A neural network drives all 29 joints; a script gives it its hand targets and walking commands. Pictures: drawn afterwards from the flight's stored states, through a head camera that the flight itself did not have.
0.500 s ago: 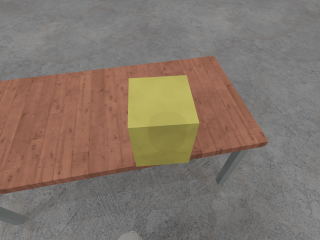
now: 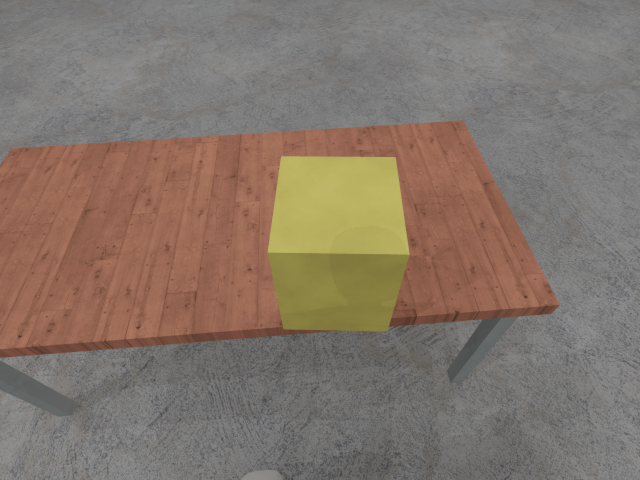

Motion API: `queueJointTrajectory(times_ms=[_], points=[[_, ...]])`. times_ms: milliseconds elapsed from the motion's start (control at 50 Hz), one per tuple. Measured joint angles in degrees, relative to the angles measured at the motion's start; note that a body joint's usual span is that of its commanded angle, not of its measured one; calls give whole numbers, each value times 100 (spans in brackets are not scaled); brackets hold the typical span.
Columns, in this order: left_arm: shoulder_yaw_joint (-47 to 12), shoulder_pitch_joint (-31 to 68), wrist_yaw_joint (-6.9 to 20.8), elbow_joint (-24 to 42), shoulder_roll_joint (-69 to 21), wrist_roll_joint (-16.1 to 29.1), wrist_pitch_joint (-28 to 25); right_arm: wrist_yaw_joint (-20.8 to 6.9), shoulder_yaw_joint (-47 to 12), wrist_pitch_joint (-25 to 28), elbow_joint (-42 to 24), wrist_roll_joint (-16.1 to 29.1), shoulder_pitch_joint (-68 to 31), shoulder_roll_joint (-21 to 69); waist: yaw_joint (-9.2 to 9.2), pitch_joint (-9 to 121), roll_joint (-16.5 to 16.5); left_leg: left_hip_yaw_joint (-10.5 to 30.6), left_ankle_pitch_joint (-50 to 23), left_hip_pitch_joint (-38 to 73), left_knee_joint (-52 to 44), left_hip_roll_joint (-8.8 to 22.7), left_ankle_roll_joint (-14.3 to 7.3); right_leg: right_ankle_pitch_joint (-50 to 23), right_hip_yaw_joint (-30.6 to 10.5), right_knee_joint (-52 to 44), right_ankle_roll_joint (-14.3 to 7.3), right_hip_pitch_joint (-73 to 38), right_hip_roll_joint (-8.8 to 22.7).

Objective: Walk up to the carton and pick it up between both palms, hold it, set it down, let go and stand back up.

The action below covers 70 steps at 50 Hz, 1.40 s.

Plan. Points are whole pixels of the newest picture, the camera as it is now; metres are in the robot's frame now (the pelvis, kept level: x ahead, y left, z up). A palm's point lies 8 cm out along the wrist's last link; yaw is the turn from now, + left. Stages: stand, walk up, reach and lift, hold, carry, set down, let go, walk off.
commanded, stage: walk up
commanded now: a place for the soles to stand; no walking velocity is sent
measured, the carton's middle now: (336, 247) +0.50 -0.02 -0.09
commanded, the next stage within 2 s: reach and lift in 1.76 s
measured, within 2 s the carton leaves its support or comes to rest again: neither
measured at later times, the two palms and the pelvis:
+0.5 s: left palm out of the picture -0.02 +0.28 -0.14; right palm out of the picture +0.03 -0.23 -0.13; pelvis +0.00 +0.02 +0.00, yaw +2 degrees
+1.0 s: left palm out of the picture -0.03 +0.27 -0.14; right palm out of the picture +0.04 -0.21 -0.14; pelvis +0.02 +0.03 +0.00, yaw +6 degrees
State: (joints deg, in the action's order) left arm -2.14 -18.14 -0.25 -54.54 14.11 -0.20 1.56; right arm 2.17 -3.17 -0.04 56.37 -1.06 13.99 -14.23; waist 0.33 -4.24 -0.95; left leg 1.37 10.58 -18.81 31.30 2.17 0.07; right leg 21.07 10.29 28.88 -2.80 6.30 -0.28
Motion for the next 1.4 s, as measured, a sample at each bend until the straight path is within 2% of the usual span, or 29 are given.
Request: queueJointTrajectory(times_ms=[120,640,940,1400], points=[[6,-42,-13,-142,23,6,66,11,-44,-40,106,7,-84,53,-21,4,64,-16,54,6,66,-6,129,54,59,61,34,-35,38],[17,-54,-37,-494,162,-35,56,2,-57,-1,194,40,120,67,49,98,92,161,8,-141,91,-229,-14,21,252,-24,190,-49,199],[-58,-185,-26,-554,16,-42,-34,-51,-92,21,375,46,250,139,22,189,104,318,126,-94,156,-375,-45,113,421,-147,259,-268,277],[-6,-204,-94,-618,-73,-44,17,24,-50,29,468,69,171,238,6,161,110,389,293,-130,348,-530,-112,308,494,1,349,-321,404]])
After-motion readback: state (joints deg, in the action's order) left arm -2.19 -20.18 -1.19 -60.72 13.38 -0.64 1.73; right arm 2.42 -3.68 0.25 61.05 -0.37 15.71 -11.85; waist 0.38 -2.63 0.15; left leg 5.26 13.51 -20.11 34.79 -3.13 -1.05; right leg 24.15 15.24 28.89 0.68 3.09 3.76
